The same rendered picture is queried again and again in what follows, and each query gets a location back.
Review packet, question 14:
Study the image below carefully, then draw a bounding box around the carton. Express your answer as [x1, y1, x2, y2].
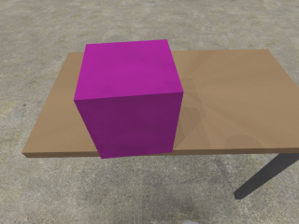
[74, 39, 184, 159]

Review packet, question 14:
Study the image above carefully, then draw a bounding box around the table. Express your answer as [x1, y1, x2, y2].
[21, 49, 299, 200]

